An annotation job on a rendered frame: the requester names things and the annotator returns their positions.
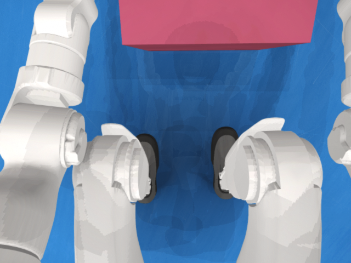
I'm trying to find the robot right upper arm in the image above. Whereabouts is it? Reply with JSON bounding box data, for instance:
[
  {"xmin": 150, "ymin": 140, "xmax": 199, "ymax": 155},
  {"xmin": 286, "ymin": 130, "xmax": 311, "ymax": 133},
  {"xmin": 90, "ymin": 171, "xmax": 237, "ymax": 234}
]
[{"xmin": 327, "ymin": 108, "xmax": 351, "ymax": 178}]

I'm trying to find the left robot forearm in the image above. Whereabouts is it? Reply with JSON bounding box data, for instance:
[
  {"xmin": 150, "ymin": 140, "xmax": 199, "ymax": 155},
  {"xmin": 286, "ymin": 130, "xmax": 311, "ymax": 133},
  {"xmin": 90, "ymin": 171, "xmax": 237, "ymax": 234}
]
[{"xmin": 0, "ymin": 0, "xmax": 98, "ymax": 158}]

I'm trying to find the carton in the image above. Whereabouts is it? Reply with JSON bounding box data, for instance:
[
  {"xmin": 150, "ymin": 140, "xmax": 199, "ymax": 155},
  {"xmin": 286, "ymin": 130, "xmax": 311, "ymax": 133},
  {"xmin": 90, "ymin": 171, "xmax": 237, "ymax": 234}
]
[{"xmin": 118, "ymin": 0, "xmax": 318, "ymax": 51}]

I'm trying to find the robot left upper arm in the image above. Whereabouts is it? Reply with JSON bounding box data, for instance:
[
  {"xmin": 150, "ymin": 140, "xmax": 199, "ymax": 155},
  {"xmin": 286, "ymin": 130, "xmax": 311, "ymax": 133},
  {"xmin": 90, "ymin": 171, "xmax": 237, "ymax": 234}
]
[{"xmin": 0, "ymin": 103, "xmax": 87, "ymax": 263}]

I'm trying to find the right robot thigh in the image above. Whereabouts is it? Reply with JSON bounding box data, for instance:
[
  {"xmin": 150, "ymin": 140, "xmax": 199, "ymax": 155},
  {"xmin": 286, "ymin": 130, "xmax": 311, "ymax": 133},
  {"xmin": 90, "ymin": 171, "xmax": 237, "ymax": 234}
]
[{"xmin": 233, "ymin": 130, "xmax": 322, "ymax": 263}]

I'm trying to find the left robot shin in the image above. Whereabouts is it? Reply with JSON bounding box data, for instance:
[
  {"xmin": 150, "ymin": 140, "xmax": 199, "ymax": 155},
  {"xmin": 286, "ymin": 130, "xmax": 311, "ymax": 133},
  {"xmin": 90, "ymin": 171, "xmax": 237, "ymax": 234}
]
[{"xmin": 72, "ymin": 123, "xmax": 151, "ymax": 201}]

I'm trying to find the right robot forearm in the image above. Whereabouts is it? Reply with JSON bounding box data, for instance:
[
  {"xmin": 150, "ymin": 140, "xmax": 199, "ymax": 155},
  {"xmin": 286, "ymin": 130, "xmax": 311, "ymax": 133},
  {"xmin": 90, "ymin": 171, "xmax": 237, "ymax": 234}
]
[{"xmin": 337, "ymin": 0, "xmax": 351, "ymax": 107}]

